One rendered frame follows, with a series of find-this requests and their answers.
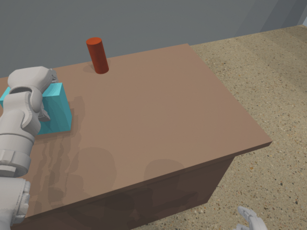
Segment robot left upper arm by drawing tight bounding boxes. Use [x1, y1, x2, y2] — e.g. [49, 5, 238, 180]
[0, 177, 31, 230]

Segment left robot forearm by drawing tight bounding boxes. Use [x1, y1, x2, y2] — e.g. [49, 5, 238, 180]
[0, 84, 43, 178]

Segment robot right hand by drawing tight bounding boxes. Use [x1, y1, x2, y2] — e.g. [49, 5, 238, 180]
[233, 206, 268, 230]

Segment table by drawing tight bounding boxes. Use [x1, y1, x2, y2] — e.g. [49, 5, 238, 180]
[0, 43, 273, 230]

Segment sponge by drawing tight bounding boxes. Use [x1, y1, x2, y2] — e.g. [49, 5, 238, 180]
[0, 83, 72, 135]

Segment robot left hand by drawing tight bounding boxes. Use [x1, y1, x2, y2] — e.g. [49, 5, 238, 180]
[8, 66, 59, 122]

